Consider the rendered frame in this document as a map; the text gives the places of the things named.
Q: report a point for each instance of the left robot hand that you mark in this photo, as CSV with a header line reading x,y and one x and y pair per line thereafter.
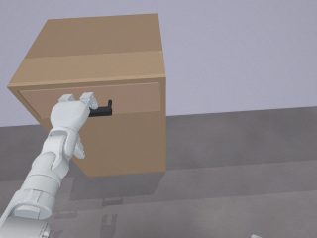
x,y
72,114

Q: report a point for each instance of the cabinet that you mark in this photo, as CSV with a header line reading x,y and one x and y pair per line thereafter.
x,y
100,51

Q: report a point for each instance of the left robot upper arm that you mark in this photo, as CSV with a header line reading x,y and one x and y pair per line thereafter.
x,y
24,227

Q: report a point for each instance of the drawer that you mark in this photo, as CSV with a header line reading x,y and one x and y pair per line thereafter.
x,y
133,97

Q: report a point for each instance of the left robot forearm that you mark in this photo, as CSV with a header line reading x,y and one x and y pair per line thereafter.
x,y
36,197

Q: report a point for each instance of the handle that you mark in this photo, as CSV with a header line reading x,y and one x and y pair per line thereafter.
x,y
102,111

